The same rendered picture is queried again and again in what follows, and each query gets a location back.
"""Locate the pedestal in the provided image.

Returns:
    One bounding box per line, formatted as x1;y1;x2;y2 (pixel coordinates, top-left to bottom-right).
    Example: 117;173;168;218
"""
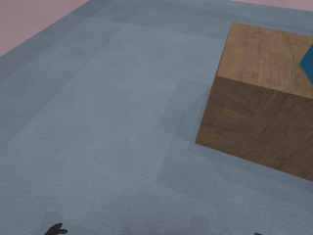
195;22;313;182

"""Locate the robot left hand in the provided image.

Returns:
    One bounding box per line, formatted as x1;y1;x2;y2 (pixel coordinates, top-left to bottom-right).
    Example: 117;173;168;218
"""
44;223;67;235

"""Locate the carton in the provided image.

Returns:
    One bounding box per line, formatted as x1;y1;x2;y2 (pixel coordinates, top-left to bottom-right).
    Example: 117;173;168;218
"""
299;44;313;84

